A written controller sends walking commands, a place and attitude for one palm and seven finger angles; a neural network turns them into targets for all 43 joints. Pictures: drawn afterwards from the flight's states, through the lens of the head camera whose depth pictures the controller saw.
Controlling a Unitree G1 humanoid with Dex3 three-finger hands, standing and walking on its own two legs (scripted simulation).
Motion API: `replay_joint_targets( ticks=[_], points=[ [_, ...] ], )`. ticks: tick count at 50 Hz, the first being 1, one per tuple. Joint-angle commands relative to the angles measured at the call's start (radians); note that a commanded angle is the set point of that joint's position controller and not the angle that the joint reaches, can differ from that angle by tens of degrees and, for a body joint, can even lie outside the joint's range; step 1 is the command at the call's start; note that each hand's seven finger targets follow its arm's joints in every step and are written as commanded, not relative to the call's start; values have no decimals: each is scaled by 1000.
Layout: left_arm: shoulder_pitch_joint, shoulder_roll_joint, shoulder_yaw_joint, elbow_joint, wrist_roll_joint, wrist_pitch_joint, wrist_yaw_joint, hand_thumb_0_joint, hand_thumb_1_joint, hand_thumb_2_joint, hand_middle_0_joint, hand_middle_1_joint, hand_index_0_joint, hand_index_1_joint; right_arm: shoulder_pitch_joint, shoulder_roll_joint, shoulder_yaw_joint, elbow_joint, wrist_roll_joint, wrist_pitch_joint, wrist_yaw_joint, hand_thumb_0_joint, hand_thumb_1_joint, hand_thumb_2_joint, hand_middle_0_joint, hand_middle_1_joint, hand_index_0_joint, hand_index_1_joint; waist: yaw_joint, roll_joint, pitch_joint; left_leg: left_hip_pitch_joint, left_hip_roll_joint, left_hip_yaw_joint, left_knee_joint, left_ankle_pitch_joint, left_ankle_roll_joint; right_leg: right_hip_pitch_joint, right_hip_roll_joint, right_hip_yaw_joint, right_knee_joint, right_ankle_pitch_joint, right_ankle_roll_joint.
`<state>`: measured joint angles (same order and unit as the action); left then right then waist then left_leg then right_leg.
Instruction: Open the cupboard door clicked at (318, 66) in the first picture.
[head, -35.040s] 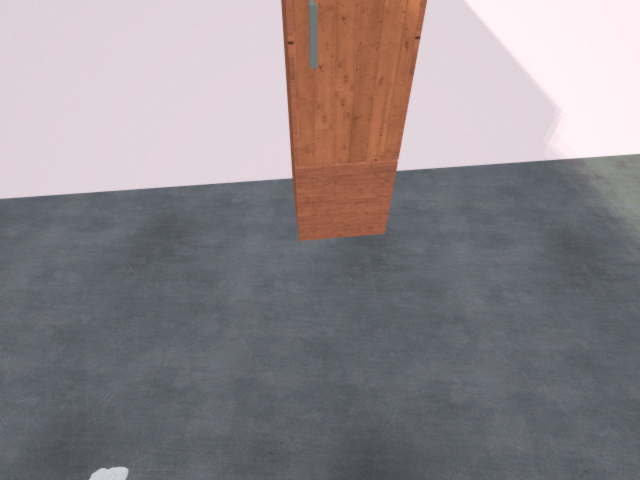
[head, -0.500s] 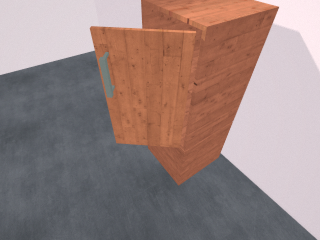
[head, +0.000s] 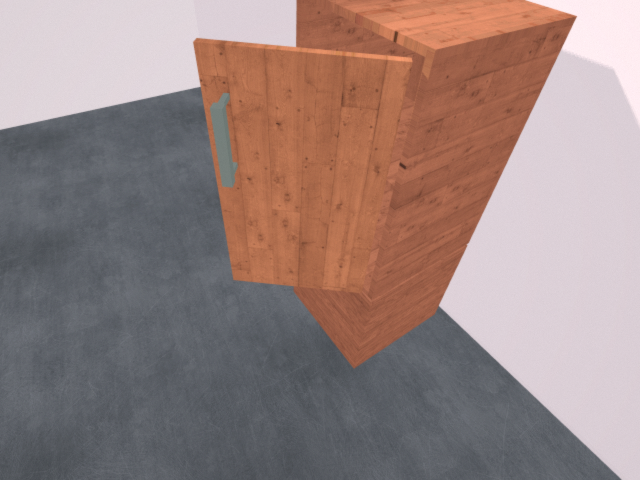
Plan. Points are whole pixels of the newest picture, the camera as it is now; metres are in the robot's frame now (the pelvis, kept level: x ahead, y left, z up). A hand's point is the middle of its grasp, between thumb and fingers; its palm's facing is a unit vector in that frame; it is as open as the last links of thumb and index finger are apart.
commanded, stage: shuffle to correct the standing spot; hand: left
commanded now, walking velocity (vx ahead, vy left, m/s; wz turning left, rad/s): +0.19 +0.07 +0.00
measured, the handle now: (226, 141) +0.63 +0.21 +0.10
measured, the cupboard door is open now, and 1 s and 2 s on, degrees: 50 50 50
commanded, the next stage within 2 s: come to a stop and stand still in 0.30 s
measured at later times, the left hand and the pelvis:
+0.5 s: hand out of the picture +0.05 +0.22 -0.19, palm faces +0.07 -0.99 -0.14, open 7.4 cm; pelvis +0.09 +0.05 -0.01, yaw +0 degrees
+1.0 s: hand (181, 479) +0.16 +0.20 -0.16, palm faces +0.03 -0.98 -0.21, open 7.3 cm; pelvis +0.09 +0.03 +0.00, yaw -1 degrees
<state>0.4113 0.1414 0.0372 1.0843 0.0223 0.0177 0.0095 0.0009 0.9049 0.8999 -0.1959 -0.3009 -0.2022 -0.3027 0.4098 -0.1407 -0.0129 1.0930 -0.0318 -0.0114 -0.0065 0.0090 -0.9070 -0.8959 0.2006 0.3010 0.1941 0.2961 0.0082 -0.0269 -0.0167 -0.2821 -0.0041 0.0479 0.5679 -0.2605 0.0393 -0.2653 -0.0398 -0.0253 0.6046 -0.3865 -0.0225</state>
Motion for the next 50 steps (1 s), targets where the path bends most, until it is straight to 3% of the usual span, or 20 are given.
replay_joint_targets(
  ticks=[1,6,7,8,9,12,15,18,20,22,23,27,30,34,37,39,41,43,47,50],
  points=[
    [-57,17,1,-96,10,-38,-3,0,900,900,-200,-300,-200,-300,83,-150,-34,-37,7,-24,-15,0,-900,-900,200,300,200,300,-36,192,184,-21,293,-442,-440,-455,176,-254,10,-37,268,-96,-35],
    [58,-3,2,-50,4,-64,-9,0,900,900,-200,-300,-200,-300,8,-121,-19,-45,12,-38,-17,0,-900,-900,200,300,200,300,39,82,74,-82,167,-165,-235,-121,110,107,16,-76,-111,74,-18],
    [110,35,13,-33,4,-70,0,0,900,900,-200,-300,-200,-300,-7,-95,-17,-53,18,-40,-14,0,-900,-900,200,300,200,300,62,12,61,-200,111,-106,-130,-147,74,247,-53,32,-186,40,-39],
    [156,107,29,-23,6,-75,11,0,900,900,-200,-300,-200,-300,-28,-57,-11,-76,22,-43,-7,0,-900,-900,200,300,200,300,80,-172,100,-386,13,1,40,-189,20,356,-234,281,-298,-10,-116],
    [207,171,47,-14,2,-72,14,0,900,900,-200,-300,-200,-300,-74,-62,-19,-108,11,-43,1,0,-900,-900,200,300,200,300,94,-194,101,-439,-2,56,239,-276,-3,328,-406,470,-409,-36,-203],
    [103,121,38,-32,5,-85,24,0,900,900,-200,-300,-200,-300,-115,-70,-31,-112,4,-30,16,0,-900,-900,200,300,200,300,40,-148,167,-442,79,-37,438,-154,-8,171,-353,354,-432,6,-209],
    [13,129,38,-56,14,-88,22,0,900,900,-200,-300,-200,-300,-105,-30,-28,-116,14,-25,31,0,-900,-900,200,300,200,300,-3,-123,139,-246,87,-5,243,-89,-19,40,-287,145,-394,159,-157],
    [-21,151,45,-64,13,-71,11,0,900,900,-200,-300,-200,-300,-42,-19,-25,-96,14,-30,30,0,-900,-900,200,300,200,300,-35,-109,141,42,17,100,43,38,-33,-142,-208,48,-346,-5,-104],
    [-26,131,41,-66,10,-53,3,0,900,900,-200,-300,-200,-300,64,-71,-34,-71,11,-37,19,0,-900,-900,200,300,200,300,-71,-1,112,196,29,87,-62,-17,-45,-204,-139,-1,-174,-87,-75],
    [-8,30,19,-106,2,-46,-3,0,900,900,-200,-300,-200,-300,192,-227,-59,-62,-6,-45,-8,0,-900,-900,200,300,200,300,-90,351,37,255,388,-441,-349,-54,120,-355,34,-112,324,-239,-2],
    [-26,44,15,-126,5,-48,2,0,900,900,-200,-300,-200,-300,154,-224,-56,-79,-4,-37,-12,0,-900,-900,200,300,200,300,-75,186,40,166,445,-505,-359,-53,198,-336,-2,-29,447,-234,-25],
    [4,7,-6,-50,-4,-31,7,0,900,900,-200,-300,-200,-300,-95,-117,-10,-106,3,-53,-31,0,-900,-900,200,300,200,300,17,144,22,12,302,-148,-279,547,133,-132,-50,19,329,-23,24],
    [-13,38,-2,-61,-6,-5,11,0,900,900,-200,-300,-200,-300,-100,-158,-28,-93,9,-32,-44,0,-900,-900,200,300,200,300,-1,169,-22,90,307,-93,-214,745,136,-80,-16,-21,182,-14,39],
    [-54,56,11,-107,2,7,16,0,900,900,-200,-300,-200,-300,-103,-182,-58,-96,6,-8,-46,0,-900,-900,200,300,200,300,-5,131,-10,74,324,-120,-188,685,141,-54,4,-28,97,18,26],
    [-28,83,21,-121,5,-3,19,0,900,900,-200,-300,-200,-300,-131,-164,-67,-111,12,5,-38,0,-900,-900,200,300,200,300,17,98,-38,13,260,-89,-98,449,75,70,-14,-5,-108,231,20],
    [-57,160,26,-137,11,-17,26,0,900,900,-200,-300,-200,-300,-110,-79,-52,-123,22,11,-27,0,-900,-900,200,300,200,300,-5,-121,-31,-94,78,43,38,43,-26,103,-207,189,-171,596,-61],
    [-88,177,25,-151,7,-25,29,0,900,900,-200,-300,-200,-300,-139,-53,-48,-123,21,38,-24,0,-900,-900,200,300,200,300,10,-214,-45,-108,25,-9,260,-284,-43,33,-288,252,-249,632,-169],
    [-167,145,16,-162,6,-24,35,0,900,900,-200,-300,-200,-300,-113,-41,-44,-98,23,41,-22,0,-900,-900,200,300,200,300,-24,-147,-21,-95,26,-28,343,-224,-46,-5,-239,196,-255,526,-190],
    [-151,161,19,-156,5,-23,29,0,900,900,-200,-300,-200,-300,-111,-31,-32,-84,23,28,-17,0,-900,-900,200,300,200,300,-6,-127,-9,-39,18,1,107,-161,-54,34,-188,176,-252,406,-166],
    [-161,123,9,-144,-11,-21,26,0,900,900,-200,-300,-200,-300,-46,-42,-21,-42,21,9,-25,0,-900,-900,200,300,200,300,-25,-16,11,144,63,-45,-199,46,-31,-45,-113,137,-211,245,-78]
  ],
)
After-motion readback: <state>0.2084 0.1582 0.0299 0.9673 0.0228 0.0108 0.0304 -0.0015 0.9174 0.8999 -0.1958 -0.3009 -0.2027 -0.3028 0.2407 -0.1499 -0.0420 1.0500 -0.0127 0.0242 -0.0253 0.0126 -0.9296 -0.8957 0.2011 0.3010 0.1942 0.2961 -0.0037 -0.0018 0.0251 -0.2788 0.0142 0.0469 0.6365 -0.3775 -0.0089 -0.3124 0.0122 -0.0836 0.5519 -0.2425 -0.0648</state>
